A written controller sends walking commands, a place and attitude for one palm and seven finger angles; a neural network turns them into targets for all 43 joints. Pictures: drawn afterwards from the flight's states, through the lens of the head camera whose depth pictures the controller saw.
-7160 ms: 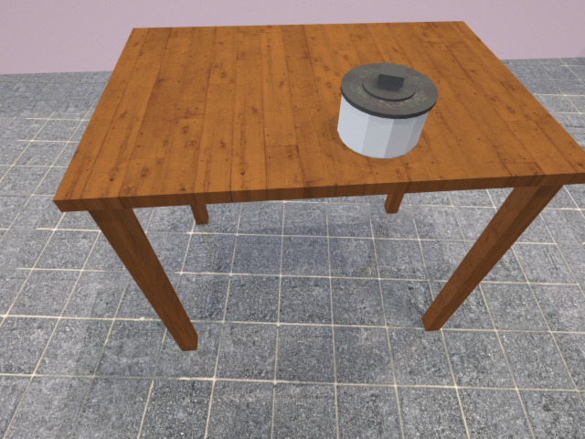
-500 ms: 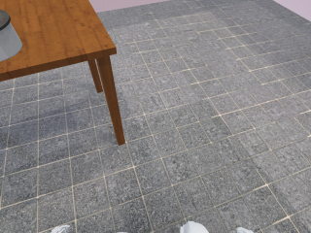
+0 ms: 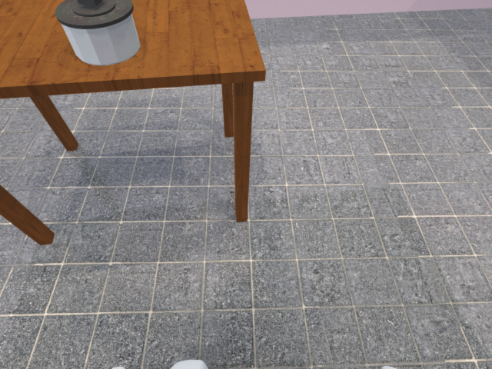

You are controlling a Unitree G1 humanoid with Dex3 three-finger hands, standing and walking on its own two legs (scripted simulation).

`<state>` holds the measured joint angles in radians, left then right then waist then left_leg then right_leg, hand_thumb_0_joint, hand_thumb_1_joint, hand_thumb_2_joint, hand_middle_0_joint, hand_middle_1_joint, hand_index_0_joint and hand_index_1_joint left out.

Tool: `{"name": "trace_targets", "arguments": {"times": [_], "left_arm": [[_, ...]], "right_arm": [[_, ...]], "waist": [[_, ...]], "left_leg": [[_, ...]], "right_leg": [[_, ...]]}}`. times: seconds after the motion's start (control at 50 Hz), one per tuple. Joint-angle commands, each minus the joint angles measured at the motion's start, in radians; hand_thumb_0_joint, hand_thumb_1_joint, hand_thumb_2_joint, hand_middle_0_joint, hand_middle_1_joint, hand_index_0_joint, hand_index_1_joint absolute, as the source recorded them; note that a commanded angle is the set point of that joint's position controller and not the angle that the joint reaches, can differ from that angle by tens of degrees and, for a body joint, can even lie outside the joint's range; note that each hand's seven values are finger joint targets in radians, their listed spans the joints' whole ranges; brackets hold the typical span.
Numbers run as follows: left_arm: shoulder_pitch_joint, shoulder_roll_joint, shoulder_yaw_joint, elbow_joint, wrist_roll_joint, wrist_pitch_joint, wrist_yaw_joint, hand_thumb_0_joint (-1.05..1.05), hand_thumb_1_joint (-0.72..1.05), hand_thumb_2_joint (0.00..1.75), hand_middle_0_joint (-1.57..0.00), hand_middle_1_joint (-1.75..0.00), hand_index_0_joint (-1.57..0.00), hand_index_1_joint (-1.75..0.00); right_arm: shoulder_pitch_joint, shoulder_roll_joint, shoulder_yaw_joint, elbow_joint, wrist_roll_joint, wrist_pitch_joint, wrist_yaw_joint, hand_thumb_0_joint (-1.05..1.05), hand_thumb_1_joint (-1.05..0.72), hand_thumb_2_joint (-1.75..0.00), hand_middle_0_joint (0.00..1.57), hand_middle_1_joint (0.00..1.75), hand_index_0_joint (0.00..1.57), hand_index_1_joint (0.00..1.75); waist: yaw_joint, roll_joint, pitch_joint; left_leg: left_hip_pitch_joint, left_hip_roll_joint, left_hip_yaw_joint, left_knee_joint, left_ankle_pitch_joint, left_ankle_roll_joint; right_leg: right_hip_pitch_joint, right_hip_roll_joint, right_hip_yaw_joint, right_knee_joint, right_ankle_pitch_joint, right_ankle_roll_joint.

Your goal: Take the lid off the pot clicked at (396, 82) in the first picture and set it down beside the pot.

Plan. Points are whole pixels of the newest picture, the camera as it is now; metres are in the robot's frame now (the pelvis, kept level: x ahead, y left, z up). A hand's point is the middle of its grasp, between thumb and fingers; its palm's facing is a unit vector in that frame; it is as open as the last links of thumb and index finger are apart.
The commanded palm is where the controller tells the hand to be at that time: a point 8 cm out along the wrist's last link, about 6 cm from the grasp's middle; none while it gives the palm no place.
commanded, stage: turn to face it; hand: left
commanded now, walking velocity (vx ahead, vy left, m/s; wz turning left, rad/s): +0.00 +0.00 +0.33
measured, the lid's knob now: out of the picture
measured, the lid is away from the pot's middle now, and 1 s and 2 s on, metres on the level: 0.00 0.00 0.00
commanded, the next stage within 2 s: take the last steps up to it in 0.26 s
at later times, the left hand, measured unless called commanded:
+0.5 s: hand out of the picture +0.04 +0.18 -0.14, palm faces +0.21 -0.93 -0.29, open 7.4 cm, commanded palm none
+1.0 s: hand out of the picture -0.05 +0.20 -0.17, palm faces +0.36 -0.91 -0.20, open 7.4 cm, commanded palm none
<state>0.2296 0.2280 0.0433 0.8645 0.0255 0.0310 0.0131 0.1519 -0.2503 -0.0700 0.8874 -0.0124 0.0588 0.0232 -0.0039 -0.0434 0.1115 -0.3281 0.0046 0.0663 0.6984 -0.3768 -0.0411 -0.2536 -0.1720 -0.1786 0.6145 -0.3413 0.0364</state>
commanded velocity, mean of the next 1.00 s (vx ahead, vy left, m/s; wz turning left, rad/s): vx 0.20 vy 0.07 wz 0.16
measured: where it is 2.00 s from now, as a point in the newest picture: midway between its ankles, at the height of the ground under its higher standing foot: (210, 312)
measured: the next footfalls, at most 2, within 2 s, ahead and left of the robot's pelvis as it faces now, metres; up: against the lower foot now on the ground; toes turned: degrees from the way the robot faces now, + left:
left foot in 0.02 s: +0.04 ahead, +0.13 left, +0.00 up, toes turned +4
right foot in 0.38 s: +0.05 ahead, -0.12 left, +0.00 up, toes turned +4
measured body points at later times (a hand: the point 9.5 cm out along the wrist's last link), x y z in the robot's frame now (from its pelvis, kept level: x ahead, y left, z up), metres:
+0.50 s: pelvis +0.01 -0.03 +0.01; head +0.04 -0.06 +0.45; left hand +0.03 +0.22 -0.12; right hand +0.12 -0.26 -0.16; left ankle -0.03 +0.11 -0.66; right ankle +0.01 -0.12 -0.73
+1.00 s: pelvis +0.11 +0.07 -0.01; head +0.14 +0.09 +0.44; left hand -0.07 +0.25 -0.15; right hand +0.30 -0.10 -0.14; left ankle +0.11 +0.19 -0.73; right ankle +0.03 -0.09 -0.68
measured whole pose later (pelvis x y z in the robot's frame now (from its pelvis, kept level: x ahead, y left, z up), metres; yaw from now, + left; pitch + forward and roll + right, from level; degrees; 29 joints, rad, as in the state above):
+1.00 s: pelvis +0.11 +0.07 -0.01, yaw +14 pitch +0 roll +1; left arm 0.48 0.17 0.05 1.14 0.02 0.00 0.01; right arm 0.09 -0.17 -0.03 0.93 -0.02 -0.05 0.01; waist 0.07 -0.04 0.08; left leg -0.33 0.03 0.12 0.62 -0.28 0.01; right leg -0.24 -0.15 -0.07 0.97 -0.53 0.02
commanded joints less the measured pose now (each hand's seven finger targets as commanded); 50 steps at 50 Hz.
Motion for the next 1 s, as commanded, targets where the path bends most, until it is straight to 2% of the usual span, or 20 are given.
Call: {"name": "trace_targets", "arguments": {"times": [0.0, 0.02, 0.04, 0.12, 0.26, 0.32, 0.34, 0.36, 0.38, 0.4, 0.44, 0.48, 0.68, 0.82, 0.86, 0.88, 0.9, 0.92, 0.94, 0.98], "left_arm": [[0.023, 0.108, 0.044, -0.109, -0.021, -0.007, 0.002, 0.00, 0.90, 0.90, -0.20, -0.30, -0.20, -0.30], [-0.048, 0.120, 0.029, -0.135, -0.009, 0.000, 0.009, 0.00, 0.90, 0.90, -0.20, -0.30, -0.20, -0.30], [-0.069, 0.096, 0.034, -0.119, -0.011, 0.002, 0.016, 0.00, 0.90, 0.90, -0.20, -0.30, -0.20, -0.30], [-0.019, 0.106, 0.035, -0.037, -0.015, 0.002, 0.001, 0.00, 0.90, 0.90, -0.20, -0.30, -0.20, -0.30], [-0.012, 0.072, 0.024, -0.022, -0.018, 0.000, 0.000, 0.00, 0.90, 0.90, -0.20, -0.30, -0.20, -0.30], [0.082, 0.085, 0.028, 0.011, -0.019, -0.020, 0.006, 0.00, 0.90, 0.90, -0.20, -0.30, -0.20, -0.30], [0.104, 0.123, 0.034, 0.019, -0.012, -0.032, 0.013, 0.00, 0.90, 0.90, -0.20, -0.30, -0.20, -0.30], [0.115, 0.214, 0.055, 0.021, 0.002, -0.042, 0.018, 0.00, 0.90, 0.90, -0.20, -0.30, -0.20, -0.30], [0.150, 0.228, 0.058, 0.015, -0.004, -0.042, 0.018, 0.00, 0.90, 0.90, -0.20, -0.30, -0.20, -0.30], [0.129, 0.205, 0.063, 0.020, -0.004, -0.044, 0.021, 0.00, 0.90, 0.90, -0.20, -0.30, -0.20, -0.30], [0.062, 0.145, 0.051, 0.011, -0.005, -0.053, 0.017, 0.00, 0.90, 0.90, -0.20, -0.30, -0.20, -0.30], [0.079, 0.117, 0.046, 0.022, -0.006, -0.072, 0.012, 0.00, 0.90, 0.90, -0.20, -0.30, -0.20, -0.30], [0.286, 0.090, 0.037, 0.152, 0.003, -0.105, 0.012, 0.00, 0.90, 0.90, -0.20, -0.30, -0.20, -0.30], [0.276, 0.116, 0.038, 0.195, 0.010, -0.095, 0.011, 0.00, 0.90, 0.90, -0.20, -0.30, -0.20, -0.30], [0.241, 0.120, 0.044, 0.198, 0.003, -0.090, 0.011, 0.00, 0.90, 0.90, -0.20, -0.30, -0.20, -0.30], [0.236, 0.101, 0.038, 0.202, 0.002, -0.088, 0.008, 0.00, 0.90, 0.90, -0.20, -0.30, -0.20, -0.30], [0.271, 0.043, 0.030, 0.187, -0.008, -0.085, 0.000, 0.00, 0.90, 0.90, -0.20, -0.30, -0.20, -0.30], [0.233, 0.002, 0.014, 0.138, -0.011, -0.080, -0.002, 0.00, 0.90, 0.90, -0.20, -0.30, -0.20, -0.30], [0.161, 0.005, 0.013, 0.109, -0.011, -0.081, 0.000, 0.00, 0.90, 0.90, -0.20, -0.30, -0.20, -0.30], [0.079, 0.013, 0.021, 0.114, -0.010, -0.075, -0.006, 0.00, 0.90, 0.90, -0.20, -0.30, -0.20, -0.30]], "right_arm": [[0.151, -0.253, -0.058, -0.061, -0.007, -0.051, -0.013, 0.00, -0.90, -0.90, 0.20, 0.30, 0.20, 0.30], [0.216, -0.281, -0.055, -0.045, -0.002, -0.038, -0.016, 0.00, -0.90, -0.90, 0.20, 0.30, 0.20, 0.30], [0.208, -0.243, -0.049, -0.033, -0.007, -0.045, -0.033, 0.00, -0.90, -0.90, 0.20, 0.30, 0.20, 0.30], [0.029, -0.154, -0.013, -0.063, -0.009, -0.046, -0.044, 0.00, -0.90, -0.90, 0.20, 0.30, 0.20, 0.30], [0.033, -0.159, -0.016, -0.036, -0.014, -0.033, -0.040, 0.00, -0.90, -0.90, 0.20, 0.30, 0.20, 0.30], [0.007, -0.133, -0.015, -0.034, -0.002, -0.031, -0.039, 0.00, -0.90, -0.90, 0.20, 0.30, 0.20, 0.30], [0.014, -0.084, -0.008, -0.033, 0.006, -0.035, -0.035, 0.00, -0.90, -0.90, 0.20, 0.30, 0.20, 0.30], [0.024, -0.013, 0.006, -0.052, 0.011, -0.035, -0.031, 0.00, -0.90, -0.90, 0.20, 0.30, 0.20, 0.30], [-0.016, -0.059, -0.003, -0.063, -0.002, -0.023, -0.033, 0.00, -0.90, -0.90, 0.20, 0.30, 0.20, 0.30], [-0.039, -0.071, -0.011, -0.055, -0.009, -0.018, -0.028, 0.00, -0.90, -0.90, 0.20, 0.30, 0.20, 0.30], [-0.002, -0.074, -0.016, -0.016, -0.017, -0.020, -0.009, 0.00, -0.90, -0.90, 0.20, 0.30, 0.20, 0.30], [0.014, -0.052, -0.014, 0.000, -0.019, -0.024, 0.005, 0.00, -0.90, -0.90, 0.20, 0.30, 0.20, 0.30], [-0.118, -0.003, 0.005, -0.010, -0.013, -0.034, 0.023, 0.00, -0.90, -0.90, 0.20, 0.30, 0.20, 0.30], [-0.143, 0.027, 0.026, -0.020, -0.003, -0.069, 0.033, 0.00, -0.90, -0.90, 0.20, 0.30, 0.20, 0.30], [-0.014, 0.008, 0.020, 0.018, -0.007, -0.085, 0.019, 0.00, -0.90, -0.90, 0.20, 0.30, 0.20, 0.30], [0.126, -0.037, 0.011, 0.065, -0.009, -0.095, 0.003, 0.00, -0.90, -0.90, 0.20, 0.30, 0.20, 0.30], [0.276, -0.152, -0.020, 0.100, -0.017, -0.103, -0.015, 0.00, -0.90, -0.90, 0.20, 0.30, 0.20, 0.30], [0.368, -0.235, -0.037, 0.116, -0.008, -0.095, -0.030, 0.00, -0.90, -0.90, 0.20, 0.30, 0.20, 0.30], [0.342, -0.223, -0.033, 0.122, -0.008, -0.088, -0.036, 0.00, -0.90, -0.90, 0.20, 0.30, 0.20, 0.30], [0.203, -0.098, -0.004, 0.086, -0.008, -0.096, -0.043, 0.00, -0.90, -0.90, 0.20, 0.30, 0.20, 0.30]], "waist": [[-0.061, 0.362, -0.233], [-0.096, 0.274, -0.223], [-0.084, 0.311, -0.239], [-0.003, 0.218, -0.162], [-0.017, 0.213, -0.137], [0.031, 0.151, -0.163], [0.041, 0.034, -0.171], [0.042, -0.227, -0.145], [0.080, -0.201, -0.133], [0.069, -0.189, -0.084], [0.028, -0.084, -0.045], [0.028, -0.109, -0.046], [0.081, -0.107, -0.010], [0.079, -0.157, -0.008], [0.013, -0.122, -0.055], [-0.046, -0.041, -0.122], [-0.099, 0.195, -0.254], [-0.117, 0.355, -0.255], [-0.116, 0.254, -0.205], [-0.063, 0.197, -0.073]], "left_leg": [[0.419, 0.373, -0.471, -0.329, 0.696, 0.202], [0.360, 0.429, -0.474, -0.306, 0.747, 0.277], [0.365, 0.381, -0.478, -0.305, 0.771, 0.282], [0.184, 0.221, -0.259, -0.320, 0.624, 0.207], [0.127, 0.217, -0.309, -0.340, 0.435, 0.208], [0.057, 0.161, -0.282, -0.230, 0.421, 0.151], [-0.025, 0.090, -0.221, -0.120, 0.283, 0.094], [-0.205, -0.052, -0.086, 0.069, -0.064, 0.025], [-0.235, -0.031, -0.150, 0.258, -0.223, 0.022], [-0.289, -0.011, -0.181, 0.388, -0.178, 0.029], [-0.314, 0.031, -0.157, 0.484, -0.023, 0.023], [-0.323, 0.037, -0.121, 0.488, 0.071, 0.007], [-0.399, 0.080, -0.043, 0.307, 0.171, -0.012], [-0.097, 0.043, 0.042, -0.033, 0.108, 0.036], [0.116, -0.003, 0.087, -0.174, 0.141, 0.054], [0.308, 0.002, 0.081, -0.253, 0.135, 0.066], [0.549, 0.210, -0.182, -0.276, 0.133, 0.129], [0.586, 0.383, -0.472, -0.390, 0.171, 0.209], [0.515, 0.419, -0.479, -0.413, 0.121, 0.270], [0.301, 0.354, -0.371, -0.460, 0.089, 0.259]], "right_leg": [[-0.349, 0.042, 0.020, 0.358, -0.260, 0.057], [-0.352, 0.046, 0.106, 0.472, -0.343, 0.039], [-0.393, 0.054, 0.154, 0.532, -0.302, 0.045], [-0.258, 0.065, 0.159, 0.484, -0.117, 0.045], [-0.104, 0.129, 0.117, 0.168, -0.108, 0.031], [0.094, 0.141, 0.110, -0.135, 0.114, 0.024], [0.186, 0.046, 0.210, -0.251, 0.191, 0.000], [0.246, -0.197, 0.491, -0.337, 0.233, -0.099], [0.168, -0.298, 0.569, -0.388, 0.171, -0.183], [0.128, -0.273, 0.576, -0.414, 0.048, -0.191], [0.114, -0.193, 0.428, -0.414, -0.069, -0.152], [0.139, -0.149, 0.322, -0.410, 0.001, -0.127], [0.266, -0.176, 0.228, -0.431, 0.207, -0.139], [0.146, -0.175, 0.152, -0.372, 0.270, -0.129], [0.090, -0.130, 0.093, -0.242, 0.326, -0.105], [0.046, -0.087, 0.042, -0.037, 0.389, -0.081], [-0.144, 0.014, -0.020, 0.255, 0.117, -0.033], [-0.360, 0.107, 0.029, 0.508, -0.285, -0.013], [-0.441, 0.083, 0.104, 0.627, -0.282, -0.038], [-0.459, 0.017, 0.157, 0.681, -0.105, -0.041]]}}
